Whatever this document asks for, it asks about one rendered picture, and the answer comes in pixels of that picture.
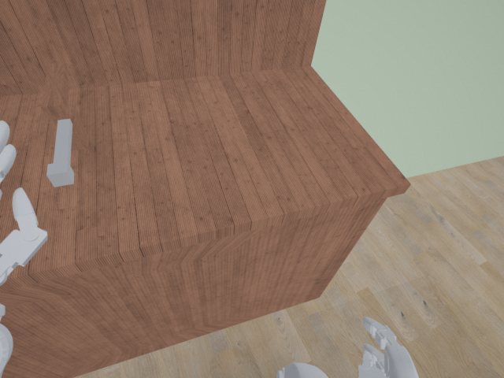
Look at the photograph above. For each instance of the tap lever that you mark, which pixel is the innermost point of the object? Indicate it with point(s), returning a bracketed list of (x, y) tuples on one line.
[(60, 172)]

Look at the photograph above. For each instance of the counter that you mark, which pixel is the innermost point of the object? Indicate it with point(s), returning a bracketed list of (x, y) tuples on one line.
[(217, 177)]

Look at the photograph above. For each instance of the right robot hand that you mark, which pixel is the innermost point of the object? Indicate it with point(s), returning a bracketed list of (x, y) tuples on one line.
[(394, 363)]

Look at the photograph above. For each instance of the left robot hand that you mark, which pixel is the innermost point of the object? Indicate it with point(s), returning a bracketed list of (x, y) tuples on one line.
[(18, 247)]

